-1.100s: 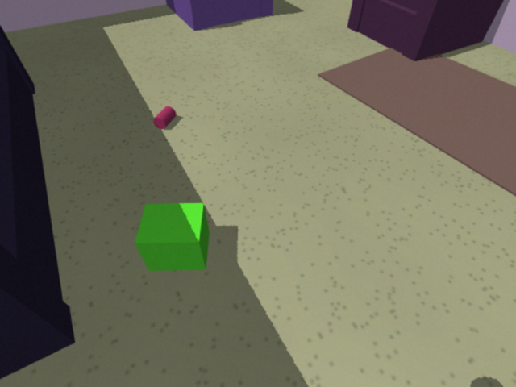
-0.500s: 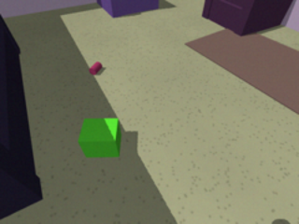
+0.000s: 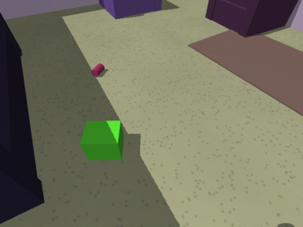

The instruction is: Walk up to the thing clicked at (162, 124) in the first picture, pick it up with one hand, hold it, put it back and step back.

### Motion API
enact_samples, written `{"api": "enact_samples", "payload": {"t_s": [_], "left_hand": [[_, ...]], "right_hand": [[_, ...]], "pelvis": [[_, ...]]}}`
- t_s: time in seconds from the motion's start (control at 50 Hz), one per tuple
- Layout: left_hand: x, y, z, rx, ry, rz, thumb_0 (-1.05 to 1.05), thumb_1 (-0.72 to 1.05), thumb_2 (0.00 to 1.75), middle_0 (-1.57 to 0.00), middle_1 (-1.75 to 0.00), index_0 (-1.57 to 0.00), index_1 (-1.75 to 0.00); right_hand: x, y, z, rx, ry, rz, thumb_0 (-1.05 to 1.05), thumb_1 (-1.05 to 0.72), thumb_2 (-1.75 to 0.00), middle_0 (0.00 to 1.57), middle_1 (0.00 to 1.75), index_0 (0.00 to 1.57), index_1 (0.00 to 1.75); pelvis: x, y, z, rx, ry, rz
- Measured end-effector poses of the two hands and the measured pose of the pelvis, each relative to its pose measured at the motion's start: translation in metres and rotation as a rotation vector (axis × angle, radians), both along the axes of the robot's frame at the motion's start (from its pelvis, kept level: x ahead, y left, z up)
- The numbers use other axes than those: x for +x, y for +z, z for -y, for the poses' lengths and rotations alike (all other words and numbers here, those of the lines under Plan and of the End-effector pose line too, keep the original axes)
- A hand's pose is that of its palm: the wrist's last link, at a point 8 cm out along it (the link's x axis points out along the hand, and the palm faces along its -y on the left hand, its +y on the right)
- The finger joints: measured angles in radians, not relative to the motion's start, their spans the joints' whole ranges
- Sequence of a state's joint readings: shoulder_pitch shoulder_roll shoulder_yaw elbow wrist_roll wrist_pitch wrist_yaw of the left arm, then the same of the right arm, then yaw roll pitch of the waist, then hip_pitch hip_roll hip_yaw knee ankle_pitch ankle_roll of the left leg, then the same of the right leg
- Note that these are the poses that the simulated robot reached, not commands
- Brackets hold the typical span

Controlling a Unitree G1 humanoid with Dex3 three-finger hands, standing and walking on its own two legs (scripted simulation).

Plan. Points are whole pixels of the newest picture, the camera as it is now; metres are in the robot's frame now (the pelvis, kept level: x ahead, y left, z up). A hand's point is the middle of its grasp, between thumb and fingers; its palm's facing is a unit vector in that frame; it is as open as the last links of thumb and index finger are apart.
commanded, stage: stand
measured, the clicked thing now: (98, 70) +1.82 +0.62 -0.74
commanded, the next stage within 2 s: walk up in 0.02 s
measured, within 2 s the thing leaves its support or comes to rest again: neither
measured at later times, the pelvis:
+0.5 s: pelvis -0.03 +0.00 -0.03, yaw -14 degrees
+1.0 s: pelvis -0.02 +0.02 -0.03, yaw -24 degrees
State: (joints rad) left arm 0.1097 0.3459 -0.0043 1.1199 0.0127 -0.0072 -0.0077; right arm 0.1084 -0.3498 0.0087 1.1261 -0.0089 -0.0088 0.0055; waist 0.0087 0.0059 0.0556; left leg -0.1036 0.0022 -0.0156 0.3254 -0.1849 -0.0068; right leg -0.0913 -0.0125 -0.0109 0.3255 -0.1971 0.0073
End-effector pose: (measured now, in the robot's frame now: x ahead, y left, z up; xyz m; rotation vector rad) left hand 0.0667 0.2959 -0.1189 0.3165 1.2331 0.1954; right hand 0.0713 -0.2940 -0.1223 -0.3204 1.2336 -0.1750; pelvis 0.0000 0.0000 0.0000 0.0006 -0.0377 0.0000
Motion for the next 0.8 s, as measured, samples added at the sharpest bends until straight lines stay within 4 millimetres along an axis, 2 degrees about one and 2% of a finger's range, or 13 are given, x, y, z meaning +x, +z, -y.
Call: {"api": "enact_samples", "payload": {"t_s": [0.12,0.22,0.3,0.38,0.44,0.52,0.64,0.72,0.8], "left_hand": [[0.002,-0.003,-0.007,0.014,-0.048,-0.011,0.01,0.90,0.89,-0.20,-0.30,-0.21,-0.30],[0.014,-0.009,-0.022,0.034,-0.113,0.005,0.01,0.90,0.89,-0.20,-0.30,-0.21,-0.30],[0.028,-0.011,-0.026,0.049,-0.169,0.011,0.01,0.90,0.89,-0.20,-0.30,-0.21,-0.30],[0.039,-0.006,-0.019,0.034,-0.220,0.023,0.01,0.91,0.89,-0.20,-0.30,-0.21,-0.30],[0.045,-0.004,-0.010,0.040,-0.268,0.025,0.01,0.91,0.89,-0.20,-0.30,-0.21,-0.30],[0.047,-0.007,0.001,0.075,-0.308,0.046,0.01,0.91,0.89,-0.20,-0.30,-0.21,-0.30],[0.050,0.001,0.012,0.081,-0.361,0.041,0.01,0.90,0.89,-0.20,-0.30,-0.21,-0.30],[0.063,-0.002,0.010,0.074,-0.399,0.061,0.01,0.90,0.89,-0.20,-0.30,-0.21,-0.30],[0.084,-0.015,0.003,0.055,-0.420,0.082,0.01,0.90,0.89,-0.20,-0.30,-0.21,-0.30]], "right_hand": [[0.003,0.001,0.008,-0.011,-0.060,0.065,0.00,-0.90,-0.90,0.20,0.30,0.20,0.30],[-0.007,0.006,0.014,-0.054,-0.108,0.108,0.00,-0.90,-0.90,0.20,0.30,0.20,0.30],[-0.027,0.011,0.016,-0.072,-0.145,0.128,0.00,-0.90,-0.90,0.20,0.30,0.20,0.30],[-0.053,0.012,0.018,-0.078,-0.165,0.111,0.00,-0.90,-0.90,0.20,0.30,0.20,0.30],[-0.072,0.004,0.025,-0.070,-0.193,0.098,0.00,-0.90,-0.90,0.20,0.30,0.20,0.30],[-0.093,-0.015,0.037,-0.055,-0.246,0.078,0.00,-0.90,-0.90,0.20,0.30,0.20,0.30],[-0.111,-0.018,0.028,-0.028,-0.304,0.057,0.01,-0.90,-0.90,0.20,0.30,0.20,0.30],[-0.122,-0.017,0.018,-0.035,-0.317,0.044,0.00,-0.90,-0.90,0.20,0.30,0.20,0.30],[-0.131,-0.015,0.005,-0.070,-0.342,0.051,0.00,-0.90,-0.90,0.20,0.30,0.20,0.30]], "pelvis": [[-0.007,-0.006,-0.005,-0.008,-0.053,-0.010],[-0.015,-0.015,-0.017,0.002,-0.098,-0.017],[-0.021,-0.017,-0.020,-0.002,-0.147,-0.006],[-0.024,-0.015,-0.017,-0.012,-0.185,-0.003],[-0.026,-0.020,-0.011,-0.015,-0.213,0.000],[-0.029,-0.033,-0.001,-0.032,-0.243,0.010],[-0.028,-0.026,-0.003,-0.008,-0.315,0.008],[-0.025,-0.028,-0.010,-0.008,-0.344,-0.001],[-0.022,-0.036,-0.022,0.006,-0.365,0.007]]}}
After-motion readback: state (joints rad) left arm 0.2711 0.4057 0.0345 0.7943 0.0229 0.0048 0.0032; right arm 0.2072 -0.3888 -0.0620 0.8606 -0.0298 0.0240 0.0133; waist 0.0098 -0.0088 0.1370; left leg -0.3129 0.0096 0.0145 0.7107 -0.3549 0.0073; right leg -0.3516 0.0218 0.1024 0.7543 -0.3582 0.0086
